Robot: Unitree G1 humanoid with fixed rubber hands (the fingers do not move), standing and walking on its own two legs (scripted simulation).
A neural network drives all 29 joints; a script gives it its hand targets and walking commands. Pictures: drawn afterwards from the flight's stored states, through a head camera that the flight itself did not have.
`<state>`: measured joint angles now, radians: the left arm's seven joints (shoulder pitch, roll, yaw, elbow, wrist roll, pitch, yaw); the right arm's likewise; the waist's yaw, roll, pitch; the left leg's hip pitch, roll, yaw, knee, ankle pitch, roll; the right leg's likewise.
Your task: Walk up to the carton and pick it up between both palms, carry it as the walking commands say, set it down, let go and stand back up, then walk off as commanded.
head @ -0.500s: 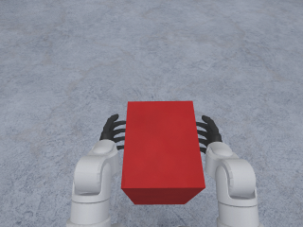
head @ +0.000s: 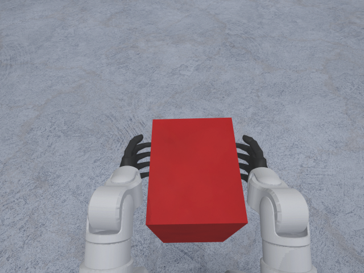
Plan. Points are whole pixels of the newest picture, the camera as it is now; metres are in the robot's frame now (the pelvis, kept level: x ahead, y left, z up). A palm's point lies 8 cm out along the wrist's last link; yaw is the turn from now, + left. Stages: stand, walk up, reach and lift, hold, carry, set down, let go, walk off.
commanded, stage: carry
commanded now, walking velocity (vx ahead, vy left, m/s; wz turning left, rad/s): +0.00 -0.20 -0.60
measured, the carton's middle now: (192, 189) +0.29 +0.00 +0.01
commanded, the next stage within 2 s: none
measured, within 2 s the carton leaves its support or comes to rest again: neither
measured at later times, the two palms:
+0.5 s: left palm (249, 180) +0.25 -0.10 +0.11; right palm out of the picture +0.19 -0.34 +0.11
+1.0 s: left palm out of the picture +0.16 -0.31 +0.10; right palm out of the picture +0.03 -0.52 +0.11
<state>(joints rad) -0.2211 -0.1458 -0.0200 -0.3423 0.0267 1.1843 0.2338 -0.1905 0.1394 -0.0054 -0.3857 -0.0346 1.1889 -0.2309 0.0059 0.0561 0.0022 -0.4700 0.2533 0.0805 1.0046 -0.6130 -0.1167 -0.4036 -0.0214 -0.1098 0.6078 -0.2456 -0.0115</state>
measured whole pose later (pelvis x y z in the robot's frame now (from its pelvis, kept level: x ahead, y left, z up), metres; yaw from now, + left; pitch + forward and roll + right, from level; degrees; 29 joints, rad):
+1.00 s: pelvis -0.14 -0.27 +0.02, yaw -34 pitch +2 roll -2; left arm -0.19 -0.14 -0.01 -0.36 0.04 1.21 0.24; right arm -0.19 0.14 0.02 -0.35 -0.04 1.19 -0.23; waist 0.02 -0.02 -0.02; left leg -0.29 0.15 0.19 0.51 -0.24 -0.02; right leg -0.57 0.04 -0.02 1.05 -0.37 0.01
